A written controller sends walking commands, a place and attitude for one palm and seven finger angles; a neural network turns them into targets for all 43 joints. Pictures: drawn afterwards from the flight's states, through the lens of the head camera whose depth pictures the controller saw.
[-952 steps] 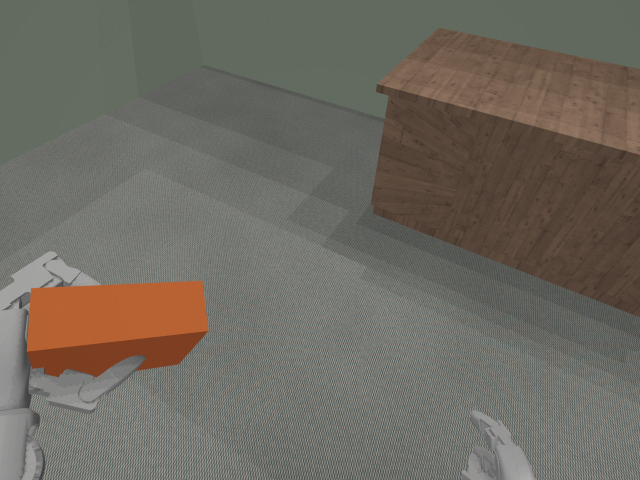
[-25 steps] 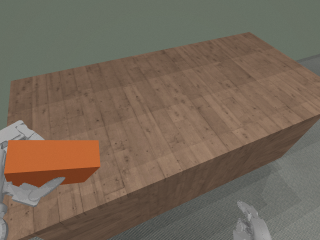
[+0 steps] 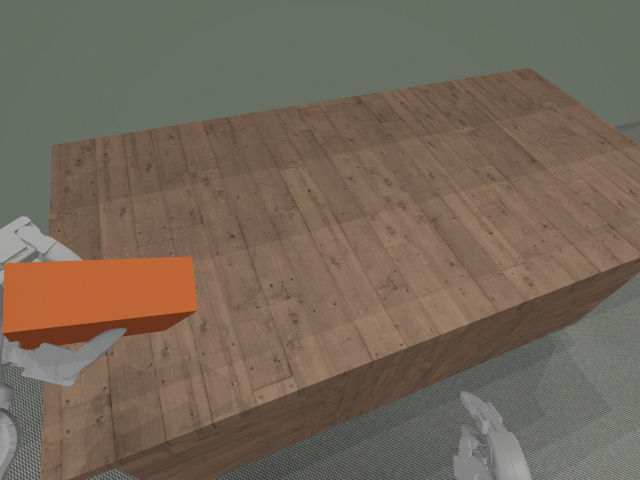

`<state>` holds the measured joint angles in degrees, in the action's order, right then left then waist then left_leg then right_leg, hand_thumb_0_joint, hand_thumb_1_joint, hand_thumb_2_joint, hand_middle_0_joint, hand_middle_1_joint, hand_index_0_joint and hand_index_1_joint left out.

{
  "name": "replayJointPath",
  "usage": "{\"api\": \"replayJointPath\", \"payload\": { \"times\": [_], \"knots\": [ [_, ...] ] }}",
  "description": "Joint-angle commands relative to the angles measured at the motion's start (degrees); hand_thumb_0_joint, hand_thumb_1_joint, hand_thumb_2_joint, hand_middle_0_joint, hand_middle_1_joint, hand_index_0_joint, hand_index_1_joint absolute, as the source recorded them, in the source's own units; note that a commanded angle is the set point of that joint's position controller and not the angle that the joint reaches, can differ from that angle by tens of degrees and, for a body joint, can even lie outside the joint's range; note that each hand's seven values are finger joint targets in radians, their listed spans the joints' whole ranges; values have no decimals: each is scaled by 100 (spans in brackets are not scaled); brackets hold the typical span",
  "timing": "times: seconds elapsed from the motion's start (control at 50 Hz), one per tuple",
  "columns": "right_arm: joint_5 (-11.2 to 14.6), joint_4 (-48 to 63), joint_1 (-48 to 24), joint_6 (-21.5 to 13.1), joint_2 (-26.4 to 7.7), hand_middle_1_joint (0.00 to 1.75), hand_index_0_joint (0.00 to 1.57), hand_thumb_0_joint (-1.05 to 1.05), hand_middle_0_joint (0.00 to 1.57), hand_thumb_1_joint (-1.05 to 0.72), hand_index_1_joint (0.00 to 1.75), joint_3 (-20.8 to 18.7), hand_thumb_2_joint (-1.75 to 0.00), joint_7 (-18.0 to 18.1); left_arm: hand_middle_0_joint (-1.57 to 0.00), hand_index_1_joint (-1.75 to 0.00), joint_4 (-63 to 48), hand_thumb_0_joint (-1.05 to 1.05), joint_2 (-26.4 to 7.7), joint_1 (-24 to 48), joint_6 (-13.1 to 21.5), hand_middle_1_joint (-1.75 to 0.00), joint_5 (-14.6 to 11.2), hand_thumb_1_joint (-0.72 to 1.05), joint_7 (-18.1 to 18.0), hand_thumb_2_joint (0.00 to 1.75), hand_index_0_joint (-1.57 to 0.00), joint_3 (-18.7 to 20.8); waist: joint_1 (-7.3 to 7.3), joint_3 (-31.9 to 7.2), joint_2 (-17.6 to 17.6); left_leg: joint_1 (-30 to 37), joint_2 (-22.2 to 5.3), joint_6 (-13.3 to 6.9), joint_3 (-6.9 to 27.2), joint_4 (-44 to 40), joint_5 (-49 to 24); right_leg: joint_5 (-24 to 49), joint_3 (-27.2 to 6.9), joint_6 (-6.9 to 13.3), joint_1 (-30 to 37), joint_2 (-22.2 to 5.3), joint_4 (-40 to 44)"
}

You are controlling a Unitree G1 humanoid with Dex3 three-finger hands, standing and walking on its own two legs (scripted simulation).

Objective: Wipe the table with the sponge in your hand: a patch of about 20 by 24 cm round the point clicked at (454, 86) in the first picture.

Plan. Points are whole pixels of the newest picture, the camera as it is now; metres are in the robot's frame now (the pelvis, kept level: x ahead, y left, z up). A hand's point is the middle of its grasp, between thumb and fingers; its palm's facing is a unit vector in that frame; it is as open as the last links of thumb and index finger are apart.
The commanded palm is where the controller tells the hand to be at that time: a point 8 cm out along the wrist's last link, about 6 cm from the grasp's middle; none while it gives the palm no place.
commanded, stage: come to a stop and stand still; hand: left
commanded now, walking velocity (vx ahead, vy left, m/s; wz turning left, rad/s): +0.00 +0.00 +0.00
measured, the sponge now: (130, 302) +0.24 +0.22 +0.14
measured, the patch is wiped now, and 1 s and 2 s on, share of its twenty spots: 0.00 0.00 0.00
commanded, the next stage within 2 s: look again from close up in 0.38 s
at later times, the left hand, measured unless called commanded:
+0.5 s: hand (39, 321) +0.21 +0.27 +0.16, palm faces +0.38 -0.85 -0.36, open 9.2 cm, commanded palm +0.15 +0.31 +0.17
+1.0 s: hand (66, 325) +0.21 +0.25 +0.16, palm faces +0.36 -0.85 -0.38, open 9.2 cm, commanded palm +0.15 +0.29 +0.17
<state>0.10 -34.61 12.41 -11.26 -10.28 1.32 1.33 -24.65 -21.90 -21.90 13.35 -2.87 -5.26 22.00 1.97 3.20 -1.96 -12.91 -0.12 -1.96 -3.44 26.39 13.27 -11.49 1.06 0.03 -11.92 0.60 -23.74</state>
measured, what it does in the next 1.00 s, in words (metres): stands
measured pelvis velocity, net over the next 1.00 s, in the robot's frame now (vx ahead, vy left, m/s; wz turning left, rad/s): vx -0.01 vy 0.00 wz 0.01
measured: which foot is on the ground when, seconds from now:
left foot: down 0.00-1.00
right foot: down 0.00-1.00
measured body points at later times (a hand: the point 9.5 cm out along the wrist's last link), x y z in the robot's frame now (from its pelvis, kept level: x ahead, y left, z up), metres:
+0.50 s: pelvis -0.01 +0.02 +0.00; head +0.01 +0.05 +0.45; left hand +0.18 +0.32 +0.18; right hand +0.17 -0.19 -0.07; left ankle +0.01 +0.09 -0.74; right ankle +0.01 -0.12 -0.74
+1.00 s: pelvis -0.01 +0.00 +0.00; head +0.01 +0.02 +0.45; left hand +0.18 +0.29 +0.18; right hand +0.17 -0.22 -0.07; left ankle +0.01 +0.09 -0.74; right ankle +0.01 -0.12 -0.74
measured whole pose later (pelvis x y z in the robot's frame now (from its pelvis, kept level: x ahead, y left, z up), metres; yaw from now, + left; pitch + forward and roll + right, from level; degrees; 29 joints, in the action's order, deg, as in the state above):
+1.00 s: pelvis -0.01 +0.00 +0.00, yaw +0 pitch +0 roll -1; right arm 0.1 -33.9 12.2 -8.6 -11.3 0.9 2.3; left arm -25.2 -21.0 -24.8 12.1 -2.1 -5.2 19.5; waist 1.3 1.8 -1.0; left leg -13.3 0.2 -2.3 -3.1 24.5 11.4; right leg -9.1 1.4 -0.3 -11.6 0.4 -20.7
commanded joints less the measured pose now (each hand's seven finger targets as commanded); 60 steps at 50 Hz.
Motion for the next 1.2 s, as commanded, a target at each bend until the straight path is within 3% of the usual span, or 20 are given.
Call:
{"api": "replayJointPath", "payload": {
  "times": [0.0,0.14,0.2,0.24,0.26,0.4,0.44,0.46,0.54,0.56,0.64,0.66,0.72,0.84,0.86,0.94,0.96,1.04,1.06,1.18],
  "knots": [
    [29,961,-439,-260,-801,30,20,0,20,-90,30,-289,-90,35,-120,-160,-1353,0,-794,327,364,-160,15,10,-68,130,-120,320,-56,-1004,617,214,-680,111,726,-617,-1455,987,-227,35,441,-288,41],
    [16,1022,-516,-108,-745,30,20,0,20,-90,30,-235,-90,79,-120,-160,-1591,0,-1010,464,370,-160,20,10,-78,130,-120,578,-78,-989,942,179,-694,274,764,-763,-1445,808,-122,53,461,-250,58],
    [10,1063,-457,-78,-755,30,20,0,20,-90,30,-233,-90,80,-120,-160,-1378,0,-818,436,336,-160,-6,10,-53,130,-120,393,-83,-930,721,64,-716,268,767,-777,-1192,784,-132,43,510,-288,128],
    [35,1047,-515,-81,-757,30,20,0,20,-90,30,-228,-90,86,-120,-160,-1494,0,-853,496,335,-160,27,10,-76,130,-120,411,-99,-921,774,105,-662,310,751,-815,-1090,798,-115,43,500,-261,168],
    [12,1023,-462,-59,-782,30,20,0,20,-90,30,-220,-90,84,-120,-160,-1316,0,-683,438,346,-160,7,10,-52,130,-120,264,-94,-886,777,30,-668,287,759,-873,-920,682,-77,33,483,-248,191],
    [17,1044,-482,-59,-826,30,20,0,20,-90,30,-277,-90,97,-120,-160,-1484,0,-822,417,397,-160,73,10,-112,130,-120,344,-86,-911,850,-131,-612,262,831,-925,-394,623,-135,59,641,-284,245],
    [47,1040,-546,-66,-803,30,20,0,20,-90,30,-271,-90,115,-120,-160,-1511,0,-926,361,380,-160,78,10,-137,130,-120,478,-90,-878,715,-130,-571,241,782,-916,-253,647,-162,52,627,-291,293],
    [14,1015,-499,-44,-820,30,20,0,20,-90,30,-253,-90,113,-120,-160,-1351,0,-782,279,394,-160,49,10,-112,130,-120,367,-89,-854,633,-208,-568,206,798,-927,-160,605,-141,45,627,-286,333],
    [51,1016,-545,-68,-836,30,20,0,20,-90,30,-295,-90,128,-120,-160,-1534,0,-963,274,407,-160,71,10,-143,130,-120,529,-104,-923,735,-96,-525,219,775,-854,-280,701,-207,71,606,-314,334],
    [21,989,-484,-52,-845,30,20,0,20,-90,30,-277,-90,130,-120,-160,-1348,0,-808,143,427,-160,37,10,-113,130,-120,409,-94,-878,661,-185,-531,184,788,-894,-187,636,-166,57,602,-298,365],
    [57,988,-524,-75,-854,30,20,0,20,-90,30,-305,-90,141,-120,-160,-1408,0,-927,131,386,-160,48,10,-133,130,-120,512,-106,-866,609,-102,-494,200,790,-843,-263,678,-266,81,531,-324,406],
    [29,965,-471,-51,-858,30,20,0,20,-90,30,-285,-90,141,-120,-160,-1176,0,-762,30,387,-160,16,10,-105,130,-120,382,-100,-793,528,-184,-503,154,755,-865,-108,562,-224,56,487,-324,465],
    [45,982,-446,-51,-871,30,20,0,20,-90,30,-332,-90,145,-120,-160,-1208,0,-789,27,354,-160,27,10,-104,130,-120,391,-105,-850,410,-101,-469,134,744,-772,-166,656,-355,87,465,-349,505],
    [58,963,-561,-42,-874,30,20,0,20,-90,30,-320,-90,172,-120,-160,-1400,0,-955,235,313,-160,50,10,-146,130,-120,479,-111,-816,540,-53,-434,121,723,-761,-128,567,-410,93,372,-358,580],
    [30,952,-518,-34,-854,30,20,0,20,-90,30,-293,-90,169,-120,-160,-1276,0,-755,183,322,-160,20,10,-113,130,-120,315,-112,-818,498,-25,-459,113,721,-804,-70,484,-341,79,333,-320,594],
    [57,977,-580,-28,-835,30,20,0,20,-90,30,-321,-90,173,-120,-160,-1483,0,-993,372,288,-160,18,10,-124,130,-120,520,-111,-906,638,129,-616,192,807,-921,-354,584,-283,47,332,-216,427],
    [36,983,-521,-6,-818,30,20,0,20,-90,30,-303,-90,166,-120,-160,-1301,0,-800,274,276,-160,-38,10,-86,130,-120,380,-107,-871,571,94,-660,166,779,-941,-346,547,-212,20,309,-200,442],
    [63,1036,-561,20,-812,30,20,0,20,-90,30,-349,-90,127,-120,-160,-1393,0,-925,286,199,-160,-44,10,-69,130,-120,470,-114,-902,612,204,-769,185,770,-833,-635,662,-231,21,250,-193,375],
    [51,1038,-505,43,-812,30,20,0,20,-90,30,-338,-90,110,-120,-160,-1337,0,-718,276,194,-160,-73,10,-35,130,-120,290,-126,-894,667,122,-777,177,767,-860,-597,604,-185,18,262,-165,357],
    [35,1130,-517,100,-826,30,20,0,20,-90,30,-412,-90,94,-120,-160,-1493,0,-910,141,100,-160,-119,10,1,130,-120,480,-120,-996,669,113,-855,129,700,-595,-704,775,-270,38,238,-208,330]
  ]
}}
